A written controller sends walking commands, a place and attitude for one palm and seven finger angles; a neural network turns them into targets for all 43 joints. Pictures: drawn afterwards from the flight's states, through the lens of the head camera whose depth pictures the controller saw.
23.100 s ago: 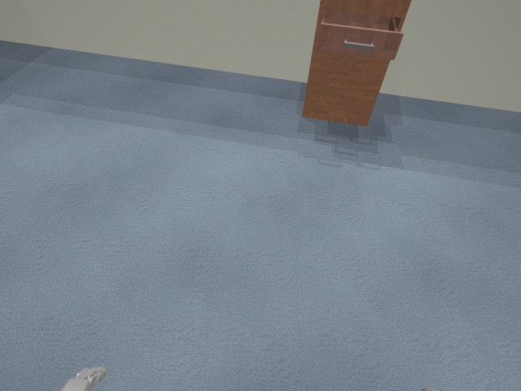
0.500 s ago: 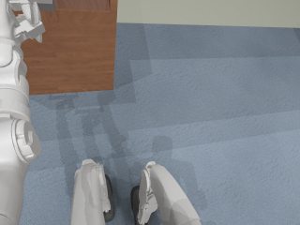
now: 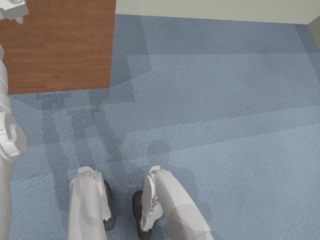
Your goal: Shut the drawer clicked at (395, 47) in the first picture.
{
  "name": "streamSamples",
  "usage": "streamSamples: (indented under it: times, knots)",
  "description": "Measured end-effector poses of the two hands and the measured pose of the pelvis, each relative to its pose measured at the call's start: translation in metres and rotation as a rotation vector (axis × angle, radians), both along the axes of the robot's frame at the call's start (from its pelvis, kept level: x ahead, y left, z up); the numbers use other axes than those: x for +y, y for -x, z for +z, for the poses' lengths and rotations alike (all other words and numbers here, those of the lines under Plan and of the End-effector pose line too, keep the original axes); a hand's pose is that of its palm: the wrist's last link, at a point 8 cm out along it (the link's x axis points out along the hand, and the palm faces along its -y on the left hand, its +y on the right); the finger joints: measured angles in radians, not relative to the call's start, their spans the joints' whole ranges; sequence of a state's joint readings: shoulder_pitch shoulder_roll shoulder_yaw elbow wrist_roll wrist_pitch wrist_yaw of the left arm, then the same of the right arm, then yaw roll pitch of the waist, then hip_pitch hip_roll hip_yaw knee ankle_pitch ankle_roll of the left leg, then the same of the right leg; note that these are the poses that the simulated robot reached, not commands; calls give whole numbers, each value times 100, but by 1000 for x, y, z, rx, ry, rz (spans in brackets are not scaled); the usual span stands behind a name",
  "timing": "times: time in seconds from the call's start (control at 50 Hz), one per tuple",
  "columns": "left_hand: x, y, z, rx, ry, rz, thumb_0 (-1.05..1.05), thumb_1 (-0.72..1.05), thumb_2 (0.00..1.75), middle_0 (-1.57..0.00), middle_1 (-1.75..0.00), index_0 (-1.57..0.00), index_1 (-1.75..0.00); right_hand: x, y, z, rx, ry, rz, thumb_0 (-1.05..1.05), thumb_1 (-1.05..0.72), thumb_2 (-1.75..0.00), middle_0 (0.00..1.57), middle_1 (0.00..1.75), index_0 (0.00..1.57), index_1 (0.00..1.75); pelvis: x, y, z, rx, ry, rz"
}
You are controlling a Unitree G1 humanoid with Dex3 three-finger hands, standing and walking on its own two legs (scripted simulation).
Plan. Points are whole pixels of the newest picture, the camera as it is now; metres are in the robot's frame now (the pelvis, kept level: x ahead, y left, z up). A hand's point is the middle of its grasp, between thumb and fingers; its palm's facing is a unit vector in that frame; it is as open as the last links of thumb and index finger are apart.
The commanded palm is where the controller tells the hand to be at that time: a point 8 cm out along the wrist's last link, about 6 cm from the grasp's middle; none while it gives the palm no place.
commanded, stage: pull the fist back off the drawer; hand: left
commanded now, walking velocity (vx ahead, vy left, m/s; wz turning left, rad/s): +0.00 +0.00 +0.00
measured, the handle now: out of the picture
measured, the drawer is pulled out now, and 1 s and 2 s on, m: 0.00 0.00 0.00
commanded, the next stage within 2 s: draw the hand back to the body in 0.44 s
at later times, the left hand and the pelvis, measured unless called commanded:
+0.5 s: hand (22, 7) +0.57 +0.24 +0.05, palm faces +0.15 -0.99 -0.03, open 3.2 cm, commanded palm +0.56 +0.22 +0.06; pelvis +0.03 +0.03 +0.03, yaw +0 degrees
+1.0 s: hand out of the picture +0.43 +0.25 +0.19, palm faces +0.18 -0.98 -0.05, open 3.3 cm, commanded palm +0.39 +0.28 +0.20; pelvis +0.08 +0.00 +0.14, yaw +8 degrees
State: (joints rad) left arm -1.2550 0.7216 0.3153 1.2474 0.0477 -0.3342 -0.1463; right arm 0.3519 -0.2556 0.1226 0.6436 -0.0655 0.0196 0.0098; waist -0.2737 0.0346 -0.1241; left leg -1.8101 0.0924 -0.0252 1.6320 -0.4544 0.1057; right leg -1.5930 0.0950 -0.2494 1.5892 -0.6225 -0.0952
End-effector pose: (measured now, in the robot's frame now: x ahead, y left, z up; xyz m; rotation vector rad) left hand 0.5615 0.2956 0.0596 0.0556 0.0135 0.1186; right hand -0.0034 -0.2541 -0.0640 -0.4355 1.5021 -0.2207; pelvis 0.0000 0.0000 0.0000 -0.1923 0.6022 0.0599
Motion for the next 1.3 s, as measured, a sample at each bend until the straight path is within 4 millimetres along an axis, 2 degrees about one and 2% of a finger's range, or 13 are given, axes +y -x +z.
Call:
streamSamples:
  times: [0.14,0.26,0.46,0.58,0.64,0.74,0.86,0.94,1.02,1.08,1.16,1.22,1.3]
  knots:
    - [0,1,-1,-2,15,-8,-10,55,86,-140,-160,-140,-160,12,6,3,14,-15,-15,0,-90,-90,20,30,20,30,10,-1,4,0,8,-5]
    - [-9,7,-2,-3,43,-2,-6,68,86,-140,-160,-140,-160,21,-1,7,7,-45,-28,0,-90,-90,20,30,20,30,19,-6,14,-2,2,-12]
    - [-11,18,-6,18,27,30,0,86,89,-140,-160,-140,-160,26,-35,10,-31,-86,-17,0,-90,-90,20,30,20,30,26,-24,28,-5,-16,-13]
    - [-12,15,2,-22,11,23,1,89,90,-140,-160,-140,-160,20,-57,8,-36,-88,0,0,-90,-90,20,30,20,30,23,-32,31,-1,-20,-2]
    - [-14,21,9,-38,-2,9,1,90,90,-140,-160,-140,-160,18,-69,10,-47,-100,-15,0,-90,-90,20,30,20,30,22,-37,37,-4,-25,-2]
    - [-17,66,38,10,-27,-13,2,90,90,-140,-160,-140,-160,25,-102,28,-107,-176,-30,0,-90,-90,20,30,20,30,20,-47,71,-52,-55,2]
    - [-5,130,89,52,10,77,2,90,90,-140,-160,-140,-160,32,-165,69,-267,-232,63,1,-90,-90,20,30,20,30,10,-65,117,-147,-102,34]
    - [4,153,122,-12,10,112,2,90,90,-140,-160,-140,-160,27,-211,96,-406,-220,147,1,-90,-90,20,30,20,30,3,-73,132,-212,-117,72]
    - [-4,168,139,-15,2,34,1,90,90,-140,-160,-140,-160,21,-248,122,-525,-203,197,1,-90,-90,20,30,20,30,0,-77,141,-274,-127,96]
    - [-15,184,145,31,-7,-8,1,90,90,-140,-160,-140,-160,20,-265,141,-595,-201,202,1,-90,-90,20,30,20,30,0,-80,152,-320,-141,92]
    - [-24,217,160,148,-86,63,1,90,90,-140,-160,-140,-160,29,-278,166,-648,-216,176,1,-90,-90,20,30,20,30,2,-85,174,-385,-170,72]
    - [-18,241,177,194,-135,144,1,90,90,-140,-160,-140,-160,40,-285,178,-671,-234,175,1,-90,-90,20,30,20,30,3,-88,188,-429,-184,66]
    - [1,259,205,190,-185,257,2,90,90,-140,-160,-140,-160,55,-292,188,-681,-259,199,1,-90,-90,20,30,20,30,4,-90,201,-484,-199,78]
